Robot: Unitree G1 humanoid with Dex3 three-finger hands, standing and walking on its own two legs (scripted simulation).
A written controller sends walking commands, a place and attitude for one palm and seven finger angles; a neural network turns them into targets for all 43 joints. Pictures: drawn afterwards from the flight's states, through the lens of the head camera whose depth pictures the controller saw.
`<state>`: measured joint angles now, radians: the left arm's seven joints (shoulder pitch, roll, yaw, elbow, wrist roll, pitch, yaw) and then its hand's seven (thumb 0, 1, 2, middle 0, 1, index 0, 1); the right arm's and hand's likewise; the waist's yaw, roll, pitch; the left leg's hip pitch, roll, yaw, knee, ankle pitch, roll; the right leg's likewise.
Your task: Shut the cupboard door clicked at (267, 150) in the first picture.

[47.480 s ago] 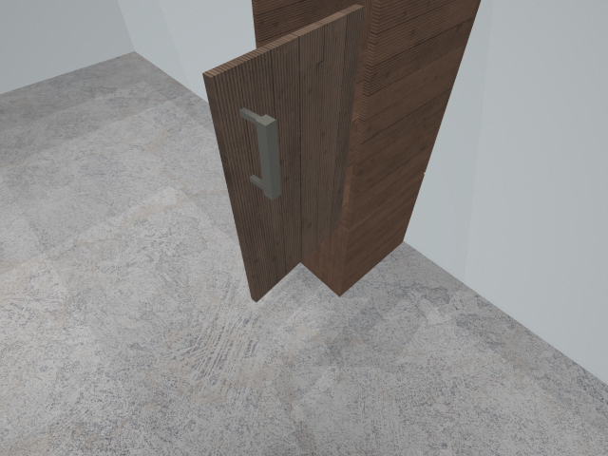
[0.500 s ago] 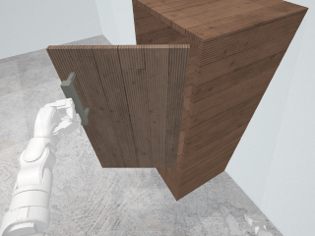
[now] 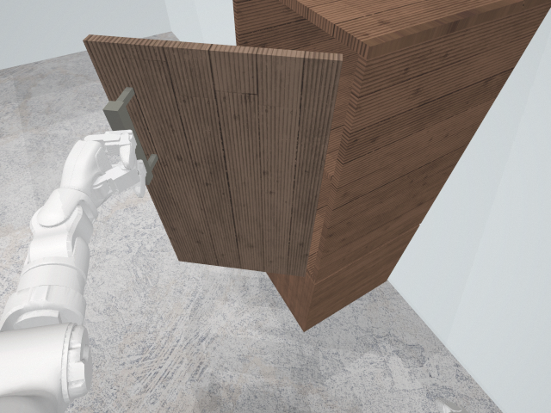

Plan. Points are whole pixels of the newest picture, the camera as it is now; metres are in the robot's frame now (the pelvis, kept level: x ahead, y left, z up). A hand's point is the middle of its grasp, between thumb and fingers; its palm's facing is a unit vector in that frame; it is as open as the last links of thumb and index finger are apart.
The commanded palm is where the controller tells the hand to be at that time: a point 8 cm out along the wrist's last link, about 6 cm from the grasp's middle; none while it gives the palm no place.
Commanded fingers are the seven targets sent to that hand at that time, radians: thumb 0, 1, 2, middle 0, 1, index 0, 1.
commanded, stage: push the door shut along its arc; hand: left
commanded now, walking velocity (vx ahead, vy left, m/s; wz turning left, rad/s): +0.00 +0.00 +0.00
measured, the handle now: (136, 138) +0.50 +0.23 +0.12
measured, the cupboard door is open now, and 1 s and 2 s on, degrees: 52 32 22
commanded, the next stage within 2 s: pull the fist back off the door in 1.36 s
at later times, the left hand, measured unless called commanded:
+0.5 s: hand (166, 141) +0.48 +0.18 +0.13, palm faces -0.21 -0.98 -0.01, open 3.2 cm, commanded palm +0.49 +0.21 +0.13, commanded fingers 0.00 0.90 0.90 -1.30 -1.50 -1.30 -1.50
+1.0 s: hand (209, 117) +0.54 +0.12 +0.14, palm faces -0.35 -0.94 +0.02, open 3.1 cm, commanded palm +0.55 +0.17 +0.13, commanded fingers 0.00 0.90 0.90 -1.30 -1.50 -1.30 -1.50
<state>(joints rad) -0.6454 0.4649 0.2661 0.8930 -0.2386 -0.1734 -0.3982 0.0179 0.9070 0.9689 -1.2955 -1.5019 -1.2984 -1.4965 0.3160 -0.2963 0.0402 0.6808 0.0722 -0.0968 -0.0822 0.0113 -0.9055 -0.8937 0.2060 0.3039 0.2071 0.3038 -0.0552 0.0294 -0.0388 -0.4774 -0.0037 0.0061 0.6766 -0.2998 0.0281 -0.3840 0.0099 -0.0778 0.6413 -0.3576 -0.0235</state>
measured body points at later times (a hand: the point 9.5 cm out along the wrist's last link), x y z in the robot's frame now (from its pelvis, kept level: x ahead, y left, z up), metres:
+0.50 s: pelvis +0.00 +0.01 -0.01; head +0.07 +0.02 +0.43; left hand +0.49 +0.23 +0.14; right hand +0.02 -0.26 -0.12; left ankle +0.03 +0.10 -0.72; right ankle -0.02 -0.10 -0.72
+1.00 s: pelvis +0.00 +0.01 -0.02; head +0.11 +0.01 +0.41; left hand +0.55 +0.17 +0.14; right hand -0.04 -0.27 -0.13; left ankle +0.03 +0.10 -0.72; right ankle -0.02 -0.10 -0.72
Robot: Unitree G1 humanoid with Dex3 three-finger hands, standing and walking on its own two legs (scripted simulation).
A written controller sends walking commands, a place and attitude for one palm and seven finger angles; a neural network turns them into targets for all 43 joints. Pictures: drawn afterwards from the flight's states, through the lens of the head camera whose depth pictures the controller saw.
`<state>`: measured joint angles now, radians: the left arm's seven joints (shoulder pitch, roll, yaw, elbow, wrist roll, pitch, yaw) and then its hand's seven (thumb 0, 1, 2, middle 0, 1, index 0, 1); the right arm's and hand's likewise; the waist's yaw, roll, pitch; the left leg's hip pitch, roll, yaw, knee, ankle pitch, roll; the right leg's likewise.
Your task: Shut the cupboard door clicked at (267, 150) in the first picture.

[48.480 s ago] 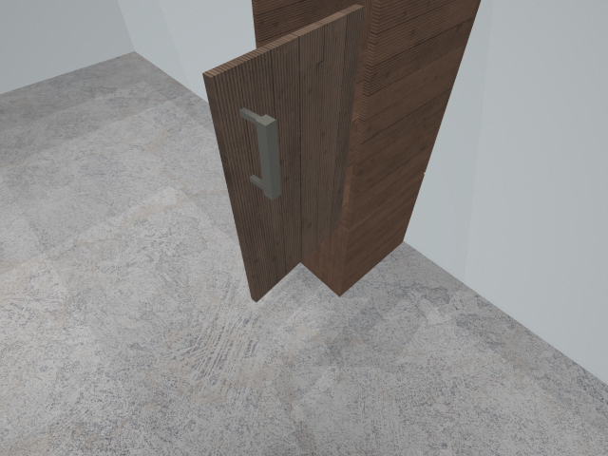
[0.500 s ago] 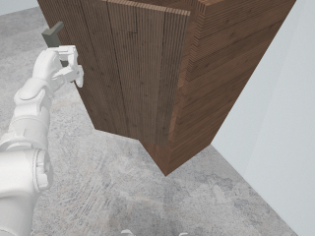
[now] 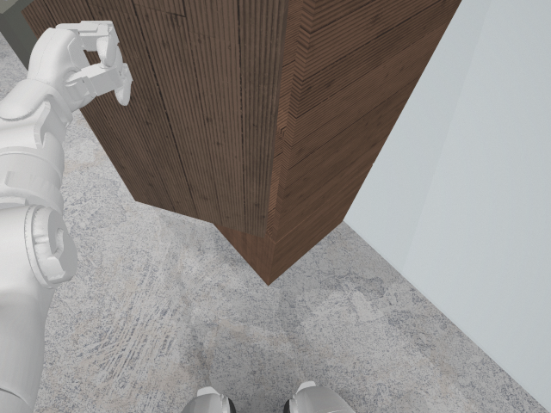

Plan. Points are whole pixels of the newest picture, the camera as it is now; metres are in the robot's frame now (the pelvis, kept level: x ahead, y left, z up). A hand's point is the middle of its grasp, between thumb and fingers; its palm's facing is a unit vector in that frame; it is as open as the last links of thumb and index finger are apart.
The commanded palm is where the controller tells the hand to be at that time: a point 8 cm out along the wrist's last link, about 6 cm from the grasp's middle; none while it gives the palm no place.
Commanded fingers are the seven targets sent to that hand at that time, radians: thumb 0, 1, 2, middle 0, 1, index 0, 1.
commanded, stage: push the door shut along its arc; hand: left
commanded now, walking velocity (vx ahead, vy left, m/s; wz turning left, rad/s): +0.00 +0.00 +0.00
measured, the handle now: (48, 54) +0.59 +0.23 +0.15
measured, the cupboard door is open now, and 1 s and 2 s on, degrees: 32 22 22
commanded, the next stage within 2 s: pull the fist back off the door in 0.36 s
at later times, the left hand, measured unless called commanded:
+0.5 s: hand (122, 65) +0.55 +0.13 +0.16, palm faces -0.33 -0.94 +0.05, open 3.0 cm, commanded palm +0.58 +0.16 +0.15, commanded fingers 0.00 0.90 0.90 -1.30 -1.50 -1.30 -1.50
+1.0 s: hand (142, 69) +0.55 +0.11 +0.15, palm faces +0.07 -1.00 +0.03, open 3.1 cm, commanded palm +0.50 +0.16 +0.15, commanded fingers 0.00 0.90 0.90 -1.30 -1.50 -1.30 -1.50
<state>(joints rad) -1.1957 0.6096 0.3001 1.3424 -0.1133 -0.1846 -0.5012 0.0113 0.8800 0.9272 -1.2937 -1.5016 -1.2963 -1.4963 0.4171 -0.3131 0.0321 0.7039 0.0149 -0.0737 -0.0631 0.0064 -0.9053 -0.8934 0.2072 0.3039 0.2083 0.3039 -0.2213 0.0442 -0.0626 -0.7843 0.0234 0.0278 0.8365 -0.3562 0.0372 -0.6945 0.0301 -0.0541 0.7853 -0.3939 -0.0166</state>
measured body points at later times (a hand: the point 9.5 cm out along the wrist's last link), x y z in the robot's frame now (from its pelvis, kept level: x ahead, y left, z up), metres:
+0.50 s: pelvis +0.00 -0.01 -0.01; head +0.13 +0.01 +0.42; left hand +0.56 +0.18 +0.16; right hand -0.03 -0.29 -0.11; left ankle +0.02 +0.09 -0.70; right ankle -0.02 -0.11 -0.70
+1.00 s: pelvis +0.02 +0.00 +0.01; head +0.10 -0.01 +0.45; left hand +0.54 +0.16 +0.15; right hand -0.05 -0.25 -0.11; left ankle +0.02 +0.09 -0.70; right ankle -0.02 -0.11 -0.70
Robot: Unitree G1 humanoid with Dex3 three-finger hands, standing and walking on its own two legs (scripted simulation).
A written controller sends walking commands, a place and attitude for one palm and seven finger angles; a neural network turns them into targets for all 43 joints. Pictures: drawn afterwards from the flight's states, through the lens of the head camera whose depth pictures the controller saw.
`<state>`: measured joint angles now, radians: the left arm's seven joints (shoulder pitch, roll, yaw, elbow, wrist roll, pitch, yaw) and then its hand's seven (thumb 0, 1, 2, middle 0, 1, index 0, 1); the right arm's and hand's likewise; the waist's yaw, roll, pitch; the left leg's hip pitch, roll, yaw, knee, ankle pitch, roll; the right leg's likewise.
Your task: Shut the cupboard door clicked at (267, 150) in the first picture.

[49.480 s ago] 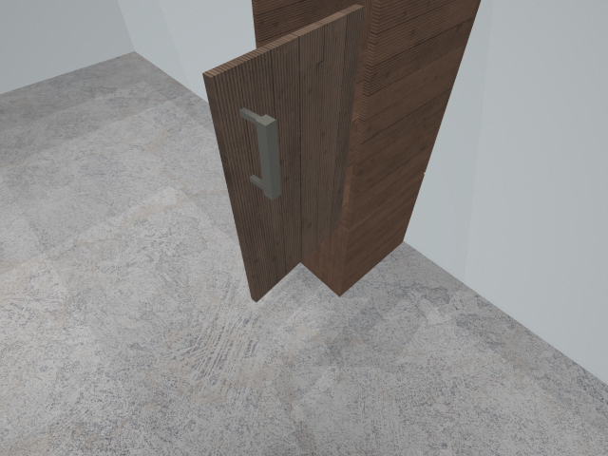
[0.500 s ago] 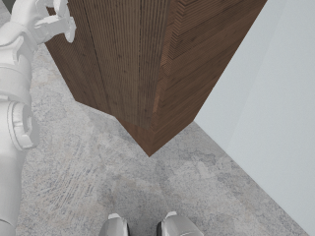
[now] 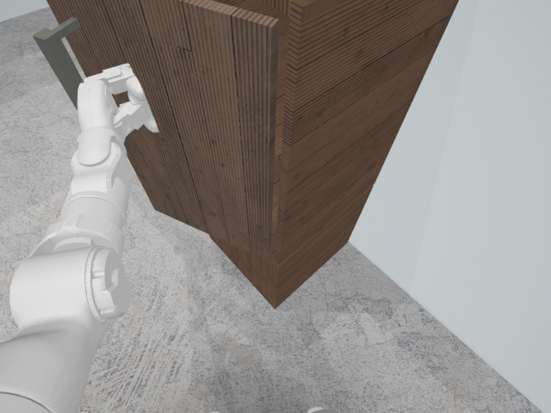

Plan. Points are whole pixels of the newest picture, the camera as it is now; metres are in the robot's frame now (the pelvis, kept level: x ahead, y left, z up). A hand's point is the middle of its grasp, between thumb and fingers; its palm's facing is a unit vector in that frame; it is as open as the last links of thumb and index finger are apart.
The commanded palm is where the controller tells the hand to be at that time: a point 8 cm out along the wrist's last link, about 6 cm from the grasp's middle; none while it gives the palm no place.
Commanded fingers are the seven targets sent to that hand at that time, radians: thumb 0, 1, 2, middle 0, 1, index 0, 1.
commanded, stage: pull the fist back off the door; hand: left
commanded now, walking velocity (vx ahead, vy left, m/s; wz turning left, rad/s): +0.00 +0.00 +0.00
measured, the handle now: (82, 74) +0.61 +0.23 +0.14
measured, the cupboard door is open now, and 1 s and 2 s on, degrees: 22 22 22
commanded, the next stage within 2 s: draw the hand back to the body in 0.34 s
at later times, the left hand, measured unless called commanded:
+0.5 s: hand (137, 138) +0.46 +0.13 +0.15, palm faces +0.08 -1.00 +0.01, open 3.1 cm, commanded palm +0.41 +0.18 +0.15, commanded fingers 0.00 0.90 0.90 -1.30 -1.50 -1.30 -1.50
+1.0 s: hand (60, 218) +0.33 +0.19 +0.17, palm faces +0.11 -0.99 -0.04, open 3.1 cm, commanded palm +0.29 +0.23 +0.17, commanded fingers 0.00 0.90 0.90 -1.08 -1.26 -1.08 -1.26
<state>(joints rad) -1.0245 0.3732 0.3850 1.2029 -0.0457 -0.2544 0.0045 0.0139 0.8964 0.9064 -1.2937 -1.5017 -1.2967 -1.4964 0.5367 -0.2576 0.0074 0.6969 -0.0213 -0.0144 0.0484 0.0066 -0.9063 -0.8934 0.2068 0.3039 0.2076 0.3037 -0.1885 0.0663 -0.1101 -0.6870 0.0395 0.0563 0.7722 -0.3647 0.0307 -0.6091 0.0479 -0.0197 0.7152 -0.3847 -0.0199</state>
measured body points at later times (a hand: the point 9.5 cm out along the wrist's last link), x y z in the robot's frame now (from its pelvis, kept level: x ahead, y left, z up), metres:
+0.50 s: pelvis -0.01 -0.01 +0.01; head +0.03 -0.02 +0.45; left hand +0.44 +0.18 +0.15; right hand +0.11 -0.27 -0.10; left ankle +0.00 +0.10 -0.71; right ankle -0.03 -0.11 -0.71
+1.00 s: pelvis -0.01 -0.01 +0.02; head -0.02 -0.03 +0.47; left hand +0.32 +0.24 +0.17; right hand +0.14 -0.26 -0.08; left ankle +0.00 +0.10 -0.71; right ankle -0.03 -0.11 -0.71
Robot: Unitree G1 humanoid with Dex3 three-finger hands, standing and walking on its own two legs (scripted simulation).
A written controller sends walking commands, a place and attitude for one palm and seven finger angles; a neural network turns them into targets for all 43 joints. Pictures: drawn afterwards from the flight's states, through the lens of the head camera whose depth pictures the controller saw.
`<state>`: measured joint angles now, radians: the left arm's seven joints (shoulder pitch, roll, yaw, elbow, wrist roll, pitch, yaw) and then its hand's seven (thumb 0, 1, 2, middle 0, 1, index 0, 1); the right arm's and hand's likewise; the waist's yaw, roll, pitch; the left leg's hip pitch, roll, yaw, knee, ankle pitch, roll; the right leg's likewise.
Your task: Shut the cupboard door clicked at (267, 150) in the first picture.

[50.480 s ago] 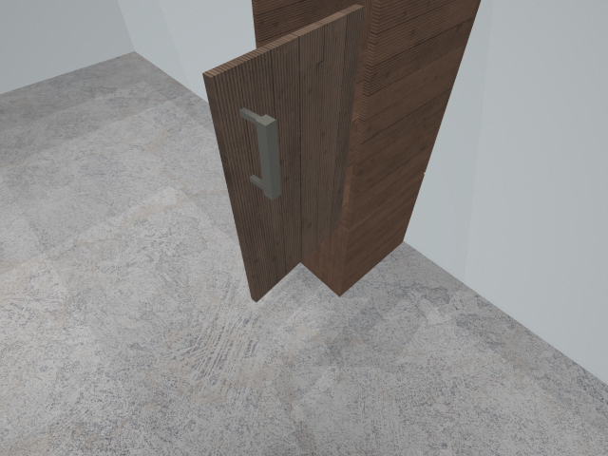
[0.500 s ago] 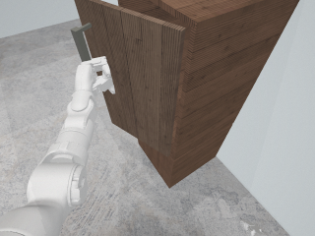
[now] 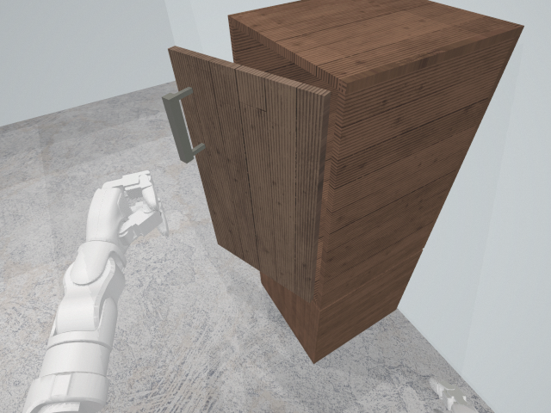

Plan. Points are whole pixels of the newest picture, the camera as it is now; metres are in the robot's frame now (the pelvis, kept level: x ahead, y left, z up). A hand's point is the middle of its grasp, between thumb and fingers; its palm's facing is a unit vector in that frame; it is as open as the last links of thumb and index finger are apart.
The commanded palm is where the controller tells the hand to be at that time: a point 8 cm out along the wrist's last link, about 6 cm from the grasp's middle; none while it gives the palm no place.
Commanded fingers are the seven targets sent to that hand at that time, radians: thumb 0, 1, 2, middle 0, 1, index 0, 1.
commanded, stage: draw the hand back to the body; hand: left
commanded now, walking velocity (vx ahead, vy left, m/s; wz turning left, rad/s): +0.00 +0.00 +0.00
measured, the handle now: (186, 125) +0.63 +0.22 +0.11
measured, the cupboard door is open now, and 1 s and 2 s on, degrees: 22 22 22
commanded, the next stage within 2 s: step back with the hand held close in 1.04 s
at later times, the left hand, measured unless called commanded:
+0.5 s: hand (66, 277) +0.23 +0.25 +0.16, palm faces +0.39 -0.86 -0.33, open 4.9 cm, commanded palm +0.18 +0.29 +0.18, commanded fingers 0.00 0.90 0.90 -0.39 -0.51 -0.39 -0.51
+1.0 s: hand (34, 305) +0.20 +0.26 +0.17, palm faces +0.47 -0.79 -0.38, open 7.4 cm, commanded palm +0.15 +0.30 +0.18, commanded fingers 0.00 0.90 0.90 -0.20 -0.30 -0.20 -0.30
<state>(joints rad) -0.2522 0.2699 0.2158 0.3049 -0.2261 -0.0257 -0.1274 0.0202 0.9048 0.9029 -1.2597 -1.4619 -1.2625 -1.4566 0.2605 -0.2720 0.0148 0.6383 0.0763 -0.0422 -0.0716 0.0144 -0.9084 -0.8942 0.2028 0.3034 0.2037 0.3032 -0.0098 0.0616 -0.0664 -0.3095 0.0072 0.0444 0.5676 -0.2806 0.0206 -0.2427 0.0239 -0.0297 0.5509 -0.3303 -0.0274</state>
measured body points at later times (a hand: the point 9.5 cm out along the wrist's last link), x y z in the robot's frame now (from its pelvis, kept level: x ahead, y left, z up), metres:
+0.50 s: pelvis +0.01 +0.01 +0.01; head -0.01 -0.03 +0.46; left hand +0.21 +0.30 +0.18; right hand +0.20 -0.20 -0.08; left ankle +0.01 +0.11 -0.73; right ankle -0.03 -0.10 -0.73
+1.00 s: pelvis +0.01 +0.00 +0.01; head -0.01 -0.03 +0.46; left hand +0.17 +0.30 +0.19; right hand +0.21 -0.22 -0.08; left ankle +0.01 +0.11 -0.73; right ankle -0.03 -0.10 -0.73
